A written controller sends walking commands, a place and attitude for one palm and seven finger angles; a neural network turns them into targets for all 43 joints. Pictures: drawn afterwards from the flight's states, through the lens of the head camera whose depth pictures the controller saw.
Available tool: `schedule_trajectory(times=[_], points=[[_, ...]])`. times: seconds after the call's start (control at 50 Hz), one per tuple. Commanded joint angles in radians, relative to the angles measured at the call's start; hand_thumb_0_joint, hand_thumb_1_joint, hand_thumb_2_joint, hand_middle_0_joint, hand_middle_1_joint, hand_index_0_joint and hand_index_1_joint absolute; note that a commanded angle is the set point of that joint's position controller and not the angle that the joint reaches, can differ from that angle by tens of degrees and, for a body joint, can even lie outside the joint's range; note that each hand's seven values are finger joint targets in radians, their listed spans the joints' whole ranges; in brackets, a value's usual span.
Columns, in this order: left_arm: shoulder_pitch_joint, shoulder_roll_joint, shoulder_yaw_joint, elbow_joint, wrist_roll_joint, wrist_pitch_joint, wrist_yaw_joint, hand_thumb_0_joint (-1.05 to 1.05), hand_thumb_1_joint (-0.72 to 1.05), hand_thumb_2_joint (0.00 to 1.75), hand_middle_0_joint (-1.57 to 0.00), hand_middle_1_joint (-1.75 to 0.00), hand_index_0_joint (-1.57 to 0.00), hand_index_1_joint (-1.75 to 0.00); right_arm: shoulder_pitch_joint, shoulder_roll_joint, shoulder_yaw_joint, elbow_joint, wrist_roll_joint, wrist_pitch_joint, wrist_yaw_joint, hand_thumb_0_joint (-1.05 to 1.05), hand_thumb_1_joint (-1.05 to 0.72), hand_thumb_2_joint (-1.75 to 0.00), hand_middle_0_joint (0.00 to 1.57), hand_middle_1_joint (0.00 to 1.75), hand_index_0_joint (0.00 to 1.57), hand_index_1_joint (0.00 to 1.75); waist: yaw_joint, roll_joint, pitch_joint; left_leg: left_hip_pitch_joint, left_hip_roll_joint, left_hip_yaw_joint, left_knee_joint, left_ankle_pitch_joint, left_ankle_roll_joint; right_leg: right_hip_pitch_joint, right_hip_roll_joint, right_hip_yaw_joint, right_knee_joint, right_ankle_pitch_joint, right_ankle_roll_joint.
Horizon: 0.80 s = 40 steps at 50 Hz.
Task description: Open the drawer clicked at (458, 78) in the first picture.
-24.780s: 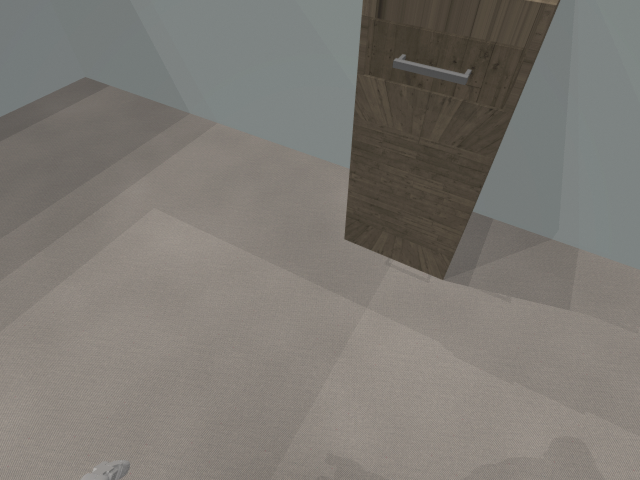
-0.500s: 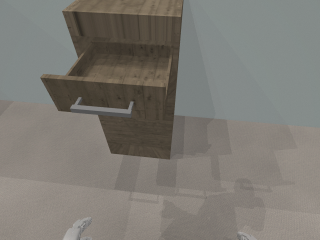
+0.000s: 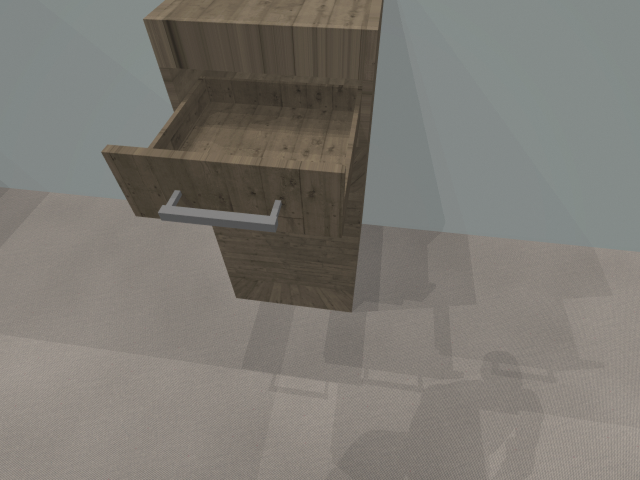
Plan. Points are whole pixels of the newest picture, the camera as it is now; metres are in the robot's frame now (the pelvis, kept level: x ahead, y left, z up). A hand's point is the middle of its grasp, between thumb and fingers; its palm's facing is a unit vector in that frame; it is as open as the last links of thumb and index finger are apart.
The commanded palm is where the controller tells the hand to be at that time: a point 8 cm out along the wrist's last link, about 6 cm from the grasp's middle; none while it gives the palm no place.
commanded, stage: let the arm hang, fingers relaxed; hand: left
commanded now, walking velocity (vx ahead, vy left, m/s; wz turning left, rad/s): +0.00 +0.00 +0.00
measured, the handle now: (222, 209) +0.50 +0.20 +0.03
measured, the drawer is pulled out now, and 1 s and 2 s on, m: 0.28 0.28 0.28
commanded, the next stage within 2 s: look to check the result in 0.38 s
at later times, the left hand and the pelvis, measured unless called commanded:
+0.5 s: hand out of the picture -0.02 +0.14 -0.18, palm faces +0.04 -0.99 -0.16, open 7.4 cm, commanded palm none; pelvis +0.00 -0.02 +0.00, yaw +0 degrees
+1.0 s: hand out of the picture -0.02 +0.13 -0.17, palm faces +0.06 -0.98 -0.17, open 7.4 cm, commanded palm none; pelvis +0.01 -0.02 +0.00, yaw +0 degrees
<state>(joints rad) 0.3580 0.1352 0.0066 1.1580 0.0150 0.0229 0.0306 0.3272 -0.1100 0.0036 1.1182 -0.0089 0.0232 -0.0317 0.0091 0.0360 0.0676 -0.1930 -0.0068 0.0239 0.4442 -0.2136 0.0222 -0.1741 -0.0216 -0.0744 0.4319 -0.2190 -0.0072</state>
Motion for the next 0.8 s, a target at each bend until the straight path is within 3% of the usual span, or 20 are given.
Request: schedule_trajectory(times=[0.0,0.26,0.46,0.78], points=[[0.070,0.082,0.018,-0.017,-0.001,-0.016,0.010,0.00,0.90,0.90,-0.20,-0.30,-0.20,-0.30,0.078,-0.082,-0.024,-0.011,0.004,-0.014,-0.010,0.00,-0.90,-0.90,0.20,0.30,0.20,0.30,-0.007,-0.050,0.065,-0.044,0.095,-0.092,-0.109,-0.051,0.028,-0.068,-0.071,0.082,-0.104,-0.082,-0.044],[0.047,0.066,0.024,-0.032,-0.004,-0.026,0.010,0.00,0.90,0.90,-0.20,-0.30,-0.20,-0.30,0.090,-0.043,-0.026,0.008,-0.001,-0.020,-0.011,0.00,-0.90,-0.90,0.20,0.30,0.20,0.30,-0.009,-0.022,0.071,-0.047,0.086,-0.070,-0.087,0.002,0.016,-0.061,-0.073,0.100,-0.117,-0.055,-0.049],[0.037,0.071,0.025,-0.030,-0.006,-0.028,0.010,0.00,0.90,0.90,-0.20,-0.30,-0.20,-0.30,0.090,-0.046,-0.028,0.012,0.001,-0.020,-0.015,0.00,-0.90,-0.90,0.20,0.30,0.20,0.30,-0.010,-0.024,0.046,-0.020,0.091,-0.067,-0.075,0.053,0.011,-0.033,-0.075,0.100,-0.122,-0.006,-0.052],[0.028,0.069,0.030,-0.022,-0.006,-0.024,0.010,0.00,0.90,0.90,-0.20,-0.30,-0.20,-0.30,0.085,-0.054,-0.027,0.010,-0.001,-0.017,-0.016,0.00,-0.90,-0.90,0.20,0.30,0.20,0.30,-0.011,-0.027,0.053,-0.023,0.094,-0.072,-0.083,0.041,0.009,-0.042,-0.073,0.091,-0.124,-0.034,-0.051]])
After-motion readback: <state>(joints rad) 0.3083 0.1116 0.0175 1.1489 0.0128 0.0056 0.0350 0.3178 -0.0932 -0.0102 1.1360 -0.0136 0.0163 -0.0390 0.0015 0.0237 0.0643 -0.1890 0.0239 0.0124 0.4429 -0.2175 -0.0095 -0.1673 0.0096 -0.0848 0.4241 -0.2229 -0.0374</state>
